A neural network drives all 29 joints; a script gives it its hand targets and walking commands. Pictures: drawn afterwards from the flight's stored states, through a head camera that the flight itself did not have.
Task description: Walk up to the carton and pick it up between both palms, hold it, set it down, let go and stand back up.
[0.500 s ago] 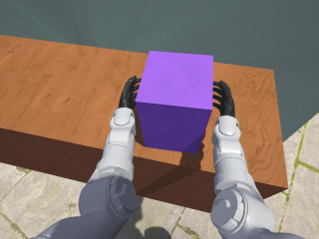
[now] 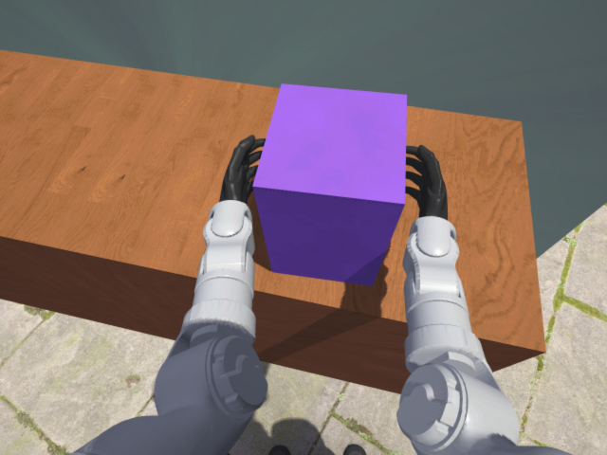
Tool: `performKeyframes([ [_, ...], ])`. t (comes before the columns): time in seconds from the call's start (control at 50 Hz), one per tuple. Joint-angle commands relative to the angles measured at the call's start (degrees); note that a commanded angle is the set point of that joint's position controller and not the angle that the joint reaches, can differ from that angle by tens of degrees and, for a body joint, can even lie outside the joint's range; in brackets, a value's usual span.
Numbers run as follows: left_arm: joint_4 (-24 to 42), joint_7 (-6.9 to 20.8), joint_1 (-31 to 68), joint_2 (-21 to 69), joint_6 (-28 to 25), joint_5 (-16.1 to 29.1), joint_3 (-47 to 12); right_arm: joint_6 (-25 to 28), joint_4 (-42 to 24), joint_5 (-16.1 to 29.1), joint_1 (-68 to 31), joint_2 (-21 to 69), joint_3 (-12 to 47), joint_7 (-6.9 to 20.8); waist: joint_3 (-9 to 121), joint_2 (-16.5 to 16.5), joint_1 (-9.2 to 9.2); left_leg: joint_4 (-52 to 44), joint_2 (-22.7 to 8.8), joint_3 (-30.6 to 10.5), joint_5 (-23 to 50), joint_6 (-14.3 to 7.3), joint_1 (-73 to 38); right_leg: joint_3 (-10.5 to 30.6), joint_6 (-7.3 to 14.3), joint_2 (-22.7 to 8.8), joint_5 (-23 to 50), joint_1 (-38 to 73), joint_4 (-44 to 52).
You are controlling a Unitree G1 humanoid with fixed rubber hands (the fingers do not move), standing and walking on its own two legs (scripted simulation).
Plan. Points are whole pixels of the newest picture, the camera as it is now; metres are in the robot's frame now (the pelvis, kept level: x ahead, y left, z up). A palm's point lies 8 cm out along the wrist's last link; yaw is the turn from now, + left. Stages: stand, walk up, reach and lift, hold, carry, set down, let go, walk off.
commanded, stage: set down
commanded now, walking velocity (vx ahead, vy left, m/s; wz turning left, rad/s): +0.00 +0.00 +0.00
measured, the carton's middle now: (331, 194) +0.45 -0.01 +0.02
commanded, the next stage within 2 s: let go in 1.62 s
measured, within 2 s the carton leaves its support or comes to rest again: neither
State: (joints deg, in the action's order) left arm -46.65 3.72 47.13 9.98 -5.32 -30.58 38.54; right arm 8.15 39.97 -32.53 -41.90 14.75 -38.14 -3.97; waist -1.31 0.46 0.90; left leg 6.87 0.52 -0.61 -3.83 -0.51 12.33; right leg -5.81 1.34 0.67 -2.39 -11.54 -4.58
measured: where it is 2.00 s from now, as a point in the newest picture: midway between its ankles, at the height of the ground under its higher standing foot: outside the picture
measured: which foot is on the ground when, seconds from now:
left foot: down 0.00-1.00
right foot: down 0.00-1.00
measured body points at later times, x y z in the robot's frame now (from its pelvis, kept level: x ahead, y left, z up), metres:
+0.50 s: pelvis +0.00 +0.00 +0.00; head +0.10 +0.01 +0.44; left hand +0.44 +0.12 +0.02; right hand +0.42 -0.14 +0.03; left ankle -0.02 +0.11 -0.75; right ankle -0.01 -0.10 -0.75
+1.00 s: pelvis -0.01 +0.01 -0.01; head +0.04 +0.02 +0.44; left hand +0.46 +0.16 +0.10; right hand +0.43 -0.18 +0.08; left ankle -0.02 +0.11 -0.75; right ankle -0.01 -0.10 -0.75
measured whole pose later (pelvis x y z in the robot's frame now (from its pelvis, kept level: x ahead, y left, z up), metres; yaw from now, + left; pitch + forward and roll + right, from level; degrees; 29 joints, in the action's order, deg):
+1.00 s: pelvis -0.01 +0.01 -0.01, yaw -4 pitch +16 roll -1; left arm -66.8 -5.5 55.9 -11.1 -2.2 6.5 5.2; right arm 2.7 67.9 9.7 -54.1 -10.4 -5.0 -7.7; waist 11.5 -0.6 -0.7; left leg 19.8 -0.8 2.7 -8.7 -0.9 27.5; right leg -2.5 0.8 1.5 -3.0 -25.2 -11.8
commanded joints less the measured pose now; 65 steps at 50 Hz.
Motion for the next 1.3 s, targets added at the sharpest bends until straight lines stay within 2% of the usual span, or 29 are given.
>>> performKeyframes([
  [0.0, -0.1, 3.6, 19.4, 14.1, 0.0, -1.8, -10.7, 0.7, 2.7, -2.5, -19.0, 16.0, 13.1, 5.3, 25.6, -0.7, -0.17, 0.4, 0.4, 0.3, 7.7, 0.7, -1.0, 0.4, -3.6, 0.3, 20.7, 18.5, -6.4],
  [0.04, -1.1, 3.6, 19.2, 13.2, 0.6, -2.2, -9.5, 0.1, 4.3, -2.2, -18.7, 15.7, 12.7, 5.3, 23.3, -1.8, -0.79, 0.1, 0.7, 0.8, 7.6, 0.6, -0.6, 0.7, -3.7, 0.0, 20.7, 18.2, -6.2],
  [0.2, 1.4, 3.4, 17.3, 9.6, -0.6, -1.2, -9.1, 0.5, 3.3, 0.0, -15.7, 13.4, 14.4, 4.8, 25.3, -0.2, -2.07, -0.2, 0.8, 1.2, 7.7, -0.1, 1.4, 1.4, -3.9, 0.1, 23.1, 21.1, -7.8],
  [0.26, 0.6, 2.7, 17.2, 7.9, -0.6, -0.8, -8.9, 0.6, 3.7, 0.5, -16.6, 10.8, 12.9, 4.3, 26.0, -1.4, -1.49, 0.1, 0.7, 1.4, 7.1, 0.3, -0.1, 1.2, -3.7, 0.3, 19.7, 17.5, -7.1],
  [0.3, -0.6, 2.0, 15.5, 5.7, -0.3, -0.6, -8.3, 0.4, 4.7, 1.7, -15.6, 8.4, 13.2, 3.8, 25.5, -1.6, -2.18, 0.9, 0.6, 1.5, 7.7, 0.7, -0.8, 1.5, -3.5, 0.5, 18.1, 15.9, -6.6],
  [0.36, 0.0, 0.2, 18.5, 0.1, -2.5, 2.9, -9.4, 1.4, 4.9, 5.0, -17.8, 3.8, 14.4, 2.4, 31.9, -1.7, -3.11, 2.1, 0.8, 2.6, 10.9, 0.2, 0.9, 2.3, -3.7, 1.0, 22.3, 15.0, -8.9],
  [0.42, -0.5, -4.2, 22.7, -12.0, -6.0, 9.2, -11.0, 3.2, 5.1, 12.1, -22.5, -7.3, 15.9, -0.6, 41.3, -1.3, -4.12, 3.7, 0.8, 3.3, 13.8, -0.6, 4.5, 4.3, -3.2, 1.2, 27.2, 16.5, -11.7],
  [0.46, -3.6, -5.9, 25.6, -14.0, -7.9, 12.4, -13.1, 4.2, 8.0, 16.5, -25.7, -7.8, 18.0, -2.3, 45.0, -2.3, -3.66, 5.6, 0.8, 4.1, 15.3, -1.1, 7.2, 5.7, -3.1, 1.2, 30.5, 15.7, -13.6],
  [0.5, -4.6, -7.2, 26.6, -18.4, -9.0, 15.8, -13.9, 5.3, 9.4, 20.4, -26.6, -11.8, 19.8, -3.9, 52.1, -1.3, -4.46, 7.4, 0.9, 4.9, 18.5, -1.4, 9.5, 6.4, -3.0, 1.1, 37.0, 18.7, -16.1],
  [0.54, -6.2, -7.9, 28.9, -19.8, -10.3, 17.1, -14.8, 6.2, 9.1, 22.0, -29.5, -13.0, 21.1, -4.9, 55.7, -0.6, -4.55, 8.1, 1.1, 5.1, 19.6, -1.7, 13.0, 7.0, -3.4, 1.0, 41.3, 19.8, -18.0],
  [0.56, -5.7, -8.1, 31.3, -20.0, -10.9, 18.2, -15.6, 6.7, 9.5, 22.6, -30.7, -14.2, 21.2, -5.2, 59.9, -1.7, -4.67, 8.6, 1.4, 5.1, 21.2, -1.5, 13.4, 6.8, -3.6, 1.2, 42.7, 20.0, -18.6],
  [0.58, -6.6, -8.4, 31.5, -21.1, -11.0, 18.5, -15.9, 6.9, 10.1, 23.3, -32.0, -15.6, 21.4, -5.0, 61.6, -2.3, -5.16, 8.8, 1.4, 5.4, 21.5, -1.3, 12.7, 6.6, -3.5, 1.3, 42.5, 19.5, -18.8],
  [0.7, -10.4, -8.4, 31.0, -22.6, -7.6, 24.4, -20.8, 5.2, 12.2, 28.7, -33.2, -22.7, 24.3, -4.9, 61.8, -0.9, -2.39, 15.4, -0.2, 3.5, 31.8, 1.9, -0.8, 4.7, -2.3, 3.1, 36.5, 7.1, -15.2],
  [0.74, -9.8, -8.4, 30.8, -23.1, -5.6, 26.5, -23.2, 3.9, 12.4, 31.0, -33.5, -25.1, 25.7, -4.8, 59.7, -1.6, -1.93, 16.3, -0.1, 3.2, 31.8, 3.3, -5.2, 3.9, -2.0, 3.5, 30.5, 2.5, -12.7],
  [0.78, -12.4, -8.3, 32.0, -25.0, -4.0, 29.8, -26.0, 2.3, 13.6, 33.4, -35.1, -27.8, 27.9, -4.6, 54.2, 0.2, -1.23, 16.6, -0.8, 2.7, 28.3, 3.2, -5.7, 3.9, -2.2, 3.3, 26.1, 0.3, -11.9],
  [0.84, -13.6, -8.0, 32.2, -25.3, -1.7, 34.9, -31.0, -0.8, 17.2, 38.6, -34.9, -29.7, 30.9, -4.3, 47.4, -1.9, -0.25, 17.1, -1.3, 1.5, 25.9, 3.8, -6.3, 3.9, -2.1, 2.7, 20.0, -2.5, -10.7],
  [0.88, -10.7, -8.9, 33.0, -25.0, -0.2, 37.0, -34.0, -2.4, 18.5, 41.7, -35.7, -32.3, 32.4, -4.0, 49.1, -3.8, 0.25, 17.9, -2.1, 1.1, 29.8, 5.2, -12.3, 2.8, -1.7, 3.3, 18.1, -5.7, -9.9],
  [0.9, -10.5, -9.0, 33.5, -25.1, 0.3, 37.7, -35.0, -3.1, 19.2, 42.8, -35.7, -32.3, 32.5, -3.7, 49.2, -4.4, 0.74, 18.8, -2.1, 0.6, 29.3, 5.1, -13.4, 3.4, -1.8, 3.0, 16.4, -7.3, -9.8],
  [0.94, -8.1, -9.6, 34.7, -26.0, 1.4, 38.3, -34.8, -3.7, 16.4, 44.2, -38.2, -32.6, 34.9, -3.6, 49.7, -3.1, -0.66, 19.2, -2.1, 0.7, 31.1, 4.9, -13.3, 3.1, -1.9, 3.4, 18.2, -6.7, -10.0],
  [0.98, -9.9, -9.6, 37.9, -29.6, 1.6, 38.4, -33.1, -4.9, 16.0, 44.5, -43.1, -32.7, 35.6, -3.3, 47.6, -0.3, -2.96, 16.5, -1.5, 1.4, 22.3, 3.3, -5.2, 3.1, -3.1, 2.5, 16.8, -1.7, -11.5],
  [1.02, -10.5, -9.5, 40.8, -30.9, 1.8, 39.8, -34.5, -6.2, 16.3, 45.9, -45.2, -32.3, 36.7, -2.8, 46.8, -1.3, -3.03, 14.7, -1.0, 2.0, 15.9, 1.7, 1.2, 4.1, -3.9, 1.7, 15.0, 2.1, -13.4],
  [1.04, -7.2, -9.9, 42.8, -31.7, 2.1, 40.8, -34.7, -6.5, 14.8, 45.9, -47.1, -34.3, 35.4, -2.7, 50.1, -2.9, -2.81, 14.1, -0.9, 2.3, 14.0, 1.8, 1.0, 3.6, -4.1, 1.6, 13.9, 2.1, -13.6],
  [1.06, -7.5, -10.1, 43.2, -32.6, 3.1, 40.9, -35.1, -7.7, 15.6, 46.3, -47.5, -33.5, 36.6, -2.9, 49.4, -1.8, -3.08, 14.2, -0.8, 2.2, 13.8, 1.6, 0.6, 3.5, -4.2, 1.5, 13.3, 2.5, -13.5],
  [1.08, -7.3, -10.0, 44.9, -33.4, 3.7, 41.5, -35.8, -8.5, 16.0, 46.5, -48.4, -33.1, 36.1, -3.0, 50.7, -2.8, -2.44, 14.3, -1.0, 2.2, 12.8, 1.5, -0.7, 3.4, -4.2, 1.2, 12.2, 1.7, -13.3],
  [1.12, -9.1, -10.2, 45.9, -34.5, 5.1, 42.2, -36.1, -10.1, 17.7, 47.0, -49.3, -33.7, 36.2, -3.1, 50.8, -3.3, -3.15, 14.0, -1.4, 2.4, 10.6, 0.9, -1.0, 3.8, -3.8, 0.6, 9.1, 0.6, -13.1],
  [1.16, -5.8, -10.7, 51.6, -35.5, 5.8, 45.2, -37.7, -11.2, 15.7, 47.9, -54.4, -35.0, 36.1, -3.5, 54.6, -3.1, -2.92, 14.3, -1.4, 2.5, 10.0, 0.8, -0.2, 3.3, -4.3, 0.7, 8.0, -0.9, -13.8],
  [1.2, -11.6, -10.4, 50.3, -35.4, 7.7, 46.3, -38.6, -13.3, 19.3, 47.4, -53.4, -35.1, 36.2, -4.1, 50.2, -1.7, -1.21, 14.7, -1.9, 2.6, 6.4, 0.4, 1.4, 3.5, -4.1, 0.3, 5.9, 0.3, -13.9],
  [1.24, -10.6, -10.5, 52.6, -37.6, 9.2, 47.1, -39.0, -15.0, 17.5, 47.3, -55.9, -35.9, 35.6, -5.1, 51.4, -1.3, -1.15, 14.3, -1.8, 2.8, 5.7, -0.1, 2.7, 3.1, -4.4, 0.4, 5.3, 1.1, -13.9],
  [1.28, -14.7, -9.9, 51.8, -37.6, 10.8, 47.1, -39.4, -17.0, 20.6, 46.3, -54.8, -35.8, 35.0, -5.7, 47.2, -1.5, 1.13, 14.1, -2.1, 2.7, 3.9, -0.4, 4.4, 3.6, -3.9, -0.4, 5.1, 2.5, -13.7],
])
